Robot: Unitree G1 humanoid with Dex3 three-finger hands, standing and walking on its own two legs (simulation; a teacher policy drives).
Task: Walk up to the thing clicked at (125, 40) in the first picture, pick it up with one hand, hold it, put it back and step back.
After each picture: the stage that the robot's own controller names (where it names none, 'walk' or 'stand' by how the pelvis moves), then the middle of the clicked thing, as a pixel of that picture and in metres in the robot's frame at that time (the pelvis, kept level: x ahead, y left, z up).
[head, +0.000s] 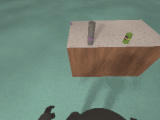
stand; (127, 38) +0.90 -0.37 -0.03
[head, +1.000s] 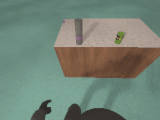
walk; (119, 38) +0.82 -0.23 +0.01
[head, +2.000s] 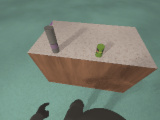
walk; (99, 50) +0.61 +0.00 -0.01
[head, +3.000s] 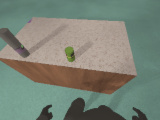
stand; (70, 54) +0.46 +0.22 +0.01
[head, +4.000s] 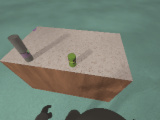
stand; (72, 60) +0.48 +0.19 -0.01
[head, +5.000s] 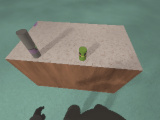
stand; (82, 54) +0.53 +0.10 +0.00
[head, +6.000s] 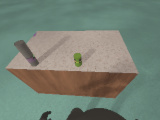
stand; (77, 60) +0.50 +0.15 -0.01
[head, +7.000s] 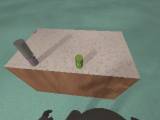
stand; (79, 62) +0.47 +0.14 -0.03
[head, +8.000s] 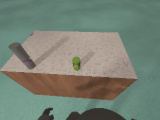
stand; (76, 63) +0.46 +0.15 -0.03
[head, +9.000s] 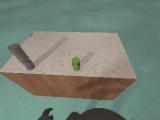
stand; (76, 64) +0.45 +0.15 -0.03
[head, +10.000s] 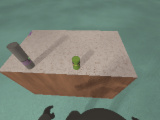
rise first; (76, 63) +0.46 +0.15 -0.03
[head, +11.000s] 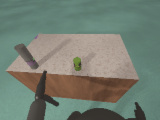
rise first; (77, 64) +0.46 +0.17 -0.03
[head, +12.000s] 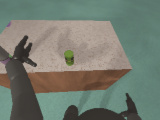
go down; (69, 58) +0.46 +0.15 +0.00
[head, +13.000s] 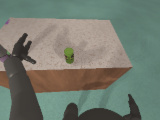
go down; (69, 56) +0.47 +0.16 +0.02
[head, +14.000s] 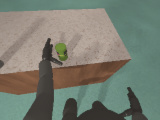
close in; (62, 52) +0.46 +0.18 +0.05
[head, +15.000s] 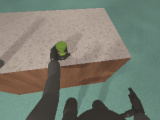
close; (62, 51) +0.48 +0.17 +0.06
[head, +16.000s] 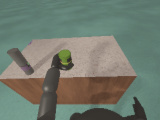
lift; (66, 60) +0.33 +0.17 +0.19
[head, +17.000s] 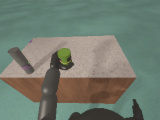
hold; (65, 59) +0.32 +0.17 +0.21
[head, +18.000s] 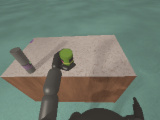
hold; (67, 59) +0.32 +0.16 +0.20
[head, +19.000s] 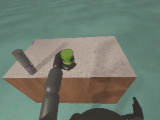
hold; (68, 59) +0.32 +0.16 +0.20
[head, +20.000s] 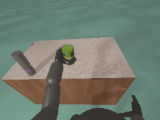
crouch; (69, 55) +0.36 +0.16 +0.21
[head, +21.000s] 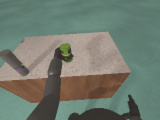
crouch; (66, 53) +0.43 +0.17 +0.15
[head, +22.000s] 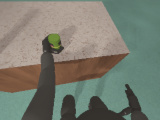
lower; (55, 44) +0.50 +0.19 +0.07
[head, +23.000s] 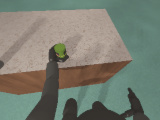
lower; (61, 53) +0.46 +0.18 +0.05
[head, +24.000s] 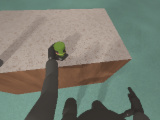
lower; (60, 51) +0.47 +0.18 +0.05
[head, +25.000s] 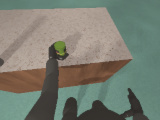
lower; (61, 50) +0.47 +0.18 +0.06
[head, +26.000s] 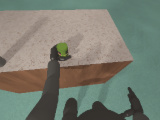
open; (63, 52) +0.46 +0.17 +0.05
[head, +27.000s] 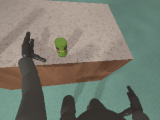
rise; (61, 48) +0.47 +0.18 +0.06
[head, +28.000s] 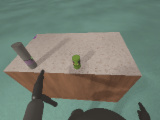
sink last; (76, 62) +0.46 +0.18 +0.02
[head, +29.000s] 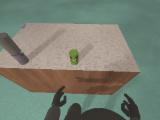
stand; (74, 57) +0.46 +0.17 +0.03
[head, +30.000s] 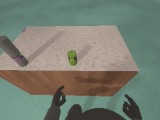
stand; (72, 58) +0.46 +0.18 +0.04
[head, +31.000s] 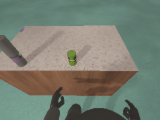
stand; (72, 58) +0.46 +0.17 +0.04
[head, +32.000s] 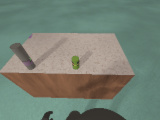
stand; (75, 62) +0.48 +0.16 -0.02
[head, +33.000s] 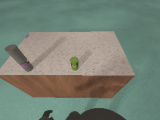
stand; (74, 63) +0.46 +0.16 -0.03
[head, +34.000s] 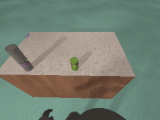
stand; (74, 64) +0.45 +0.16 -0.03
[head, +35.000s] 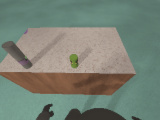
walk; (74, 61) +0.46 +0.17 -0.03
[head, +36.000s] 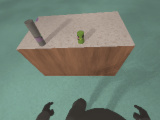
walk; (80, 37) +0.72 +0.16 +0.00
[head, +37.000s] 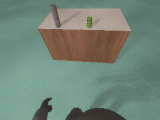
stand; (89, 22) +1.08 +0.10 +0.00
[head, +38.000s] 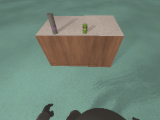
stand; (84, 28) +1.06 +0.14 -0.01
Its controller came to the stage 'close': yes
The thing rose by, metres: 0.23
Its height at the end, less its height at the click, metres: +0.00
